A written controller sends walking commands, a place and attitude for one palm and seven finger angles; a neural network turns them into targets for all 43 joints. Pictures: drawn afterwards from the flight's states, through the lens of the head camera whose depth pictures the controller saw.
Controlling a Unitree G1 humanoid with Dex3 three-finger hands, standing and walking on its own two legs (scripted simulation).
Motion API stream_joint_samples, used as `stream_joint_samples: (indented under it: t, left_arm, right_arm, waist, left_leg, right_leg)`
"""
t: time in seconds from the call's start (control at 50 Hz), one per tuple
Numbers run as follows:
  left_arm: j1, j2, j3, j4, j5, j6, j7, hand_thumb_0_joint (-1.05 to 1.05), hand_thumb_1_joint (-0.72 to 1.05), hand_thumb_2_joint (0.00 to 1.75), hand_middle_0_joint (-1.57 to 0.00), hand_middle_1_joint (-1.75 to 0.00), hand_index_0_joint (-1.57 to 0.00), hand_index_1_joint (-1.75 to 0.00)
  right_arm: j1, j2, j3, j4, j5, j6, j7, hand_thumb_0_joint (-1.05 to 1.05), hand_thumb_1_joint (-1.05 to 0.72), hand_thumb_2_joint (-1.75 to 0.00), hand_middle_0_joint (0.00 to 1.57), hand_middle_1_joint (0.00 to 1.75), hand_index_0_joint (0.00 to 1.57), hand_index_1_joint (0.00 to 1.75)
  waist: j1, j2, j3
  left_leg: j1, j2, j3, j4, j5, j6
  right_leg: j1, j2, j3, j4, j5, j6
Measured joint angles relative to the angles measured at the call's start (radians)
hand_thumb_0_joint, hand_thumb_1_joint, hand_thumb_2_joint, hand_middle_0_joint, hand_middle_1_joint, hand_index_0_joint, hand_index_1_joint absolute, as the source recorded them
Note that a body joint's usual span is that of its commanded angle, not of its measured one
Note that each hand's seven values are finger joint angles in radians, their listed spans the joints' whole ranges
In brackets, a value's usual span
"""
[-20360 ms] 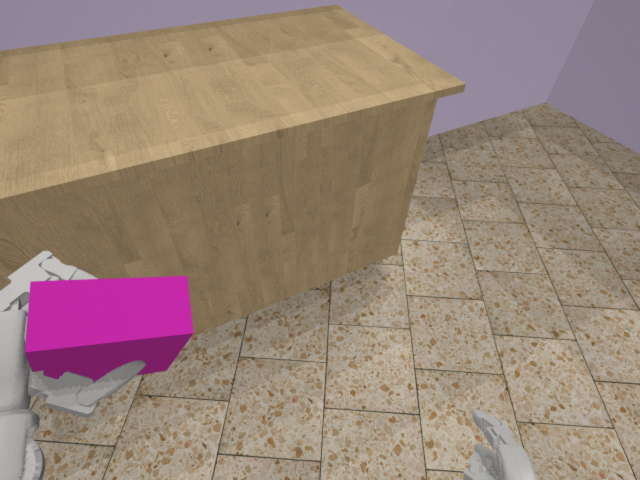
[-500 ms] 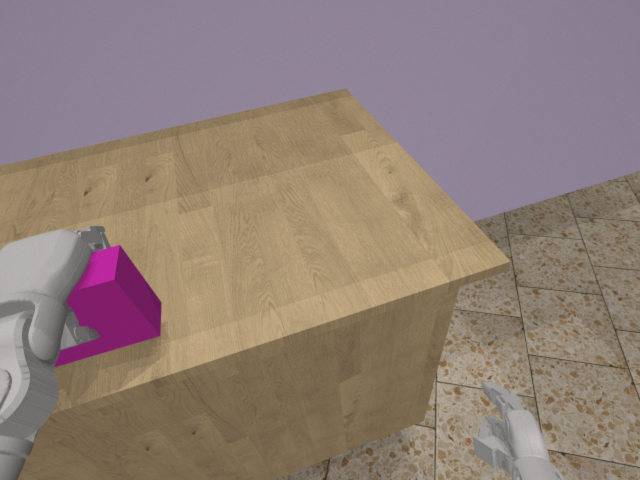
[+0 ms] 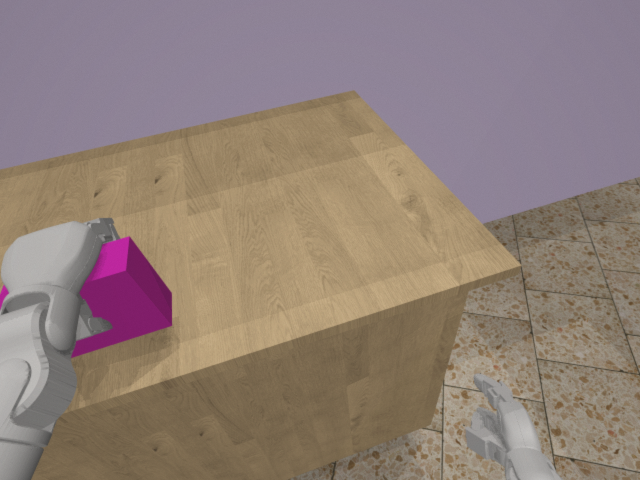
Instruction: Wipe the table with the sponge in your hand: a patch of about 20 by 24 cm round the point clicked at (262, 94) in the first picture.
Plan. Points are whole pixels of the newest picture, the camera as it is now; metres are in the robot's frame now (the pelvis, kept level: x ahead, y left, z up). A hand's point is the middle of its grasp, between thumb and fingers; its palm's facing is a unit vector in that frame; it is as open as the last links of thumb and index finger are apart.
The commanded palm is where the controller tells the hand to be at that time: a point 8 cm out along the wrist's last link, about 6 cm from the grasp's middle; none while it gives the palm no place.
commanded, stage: move the sponge above the wiping area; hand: left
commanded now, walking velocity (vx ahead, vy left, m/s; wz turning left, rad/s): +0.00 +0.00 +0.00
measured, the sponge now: (104, 309) +0.25 +0.33 +0.10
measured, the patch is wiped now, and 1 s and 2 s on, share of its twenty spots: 0.00 0.00 0.00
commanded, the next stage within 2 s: lower the sponge onto the table in 1.10 s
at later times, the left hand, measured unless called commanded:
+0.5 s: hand (75, 293) +0.24 +0.33 +0.15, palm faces +0.05 -0.04 -1.00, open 10.0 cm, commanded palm +0.21 +0.32 +0.23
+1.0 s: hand (87, 294) +0.24 +0.32 +0.15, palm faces +0.04 -0.04 -1.00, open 10.0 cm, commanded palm +0.21 +0.32 +0.23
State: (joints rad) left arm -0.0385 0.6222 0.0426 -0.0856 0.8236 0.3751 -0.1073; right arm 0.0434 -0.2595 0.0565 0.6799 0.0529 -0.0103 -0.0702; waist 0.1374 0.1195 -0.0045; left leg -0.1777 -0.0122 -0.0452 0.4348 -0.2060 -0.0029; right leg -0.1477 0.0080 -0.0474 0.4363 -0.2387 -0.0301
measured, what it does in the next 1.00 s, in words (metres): stands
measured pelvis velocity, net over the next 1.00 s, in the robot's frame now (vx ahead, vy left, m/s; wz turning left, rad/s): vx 0.00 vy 0.00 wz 0.01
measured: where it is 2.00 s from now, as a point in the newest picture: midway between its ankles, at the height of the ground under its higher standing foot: outside the picture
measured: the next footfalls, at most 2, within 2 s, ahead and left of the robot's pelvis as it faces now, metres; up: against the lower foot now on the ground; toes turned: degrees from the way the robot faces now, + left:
none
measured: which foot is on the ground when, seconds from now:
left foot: down 0.00-1.00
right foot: down 0.00-1.00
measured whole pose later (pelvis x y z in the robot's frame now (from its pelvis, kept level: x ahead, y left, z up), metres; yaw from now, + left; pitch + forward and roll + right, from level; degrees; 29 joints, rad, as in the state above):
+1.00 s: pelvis +0.00 +0.00 +0.00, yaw +0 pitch -4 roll +0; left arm -0.01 0.65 0.04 -0.12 0.81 0.32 -0.16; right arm 0.06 -0.27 0.05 0.67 0.05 -0.02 -0.09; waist 0.14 0.12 0.01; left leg -0.18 -0.01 -0.05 0.45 -0.21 -0.01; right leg -0.14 0.01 -0.05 0.44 -0.24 -0.03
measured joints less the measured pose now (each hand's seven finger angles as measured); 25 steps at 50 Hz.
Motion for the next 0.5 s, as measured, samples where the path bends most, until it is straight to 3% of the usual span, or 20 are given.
stream_joint_samples:
  t: [0.16,0.38,0.5]
  left_arm:
    - [0.011,0.0,-0.023,-0.035,0.005,-0.013,-0.021,0.0,-0.48,1.03,-0.75,-1.34,-0.75,-1.35]
    - [0.042,0.038,0.035,-0.051,-0.015,0.005,-0.026,0.0,-0.48,1.03,-0.75,-1.34,-0.75,-1.35]
    - [0.048,0.035,0.025,-0.052,-0.017,-0.01,-0.047,0.0,-0.48,1.03,-0.75,-1.35,-0.75,-1.35]
  right_arm:
    - [-0.009,0.0,0.005,-0.007,-0.003,-0.001,-0.002,0.01,-0.9,-0.9,0.2,0.3,0.2,0.3]
    - [-0.002,-0.006,0.004,-0.009,-0.002,0.008,0.003,0.01,-0.9,-0.9,0.2,0.3,0.2,0.3]
    - [0.013,-0.017,-0.003,-0.009,0.001,0.0,-0.01,0.01,-0.9,-0.9,0.2,0.3,0.2,0.3]
  waist:
    - [0.008,-0.002,0.003]
    - [0.005,-0.003,0.0]
    - [0.008,0.002,0.006]
  left_leg:
    - [0.006,-0.001,-0.003,-0.004,0.0,0.0]
    - [0.005,0.006,-0.002,0.002,-0.006,-0.004]
    - [0.002,0.004,-0.01,0.01,-0.008,-0.004]
  right_leg:
    - [0.007,-0.001,-0.003,-0.005,-0.001,0.0]
    - [0.008,0.006,-0.001,-0.004,-0.003,-0.004]
    - [0.01,0.005,-0.009,-0.001,-0.005,-0.004]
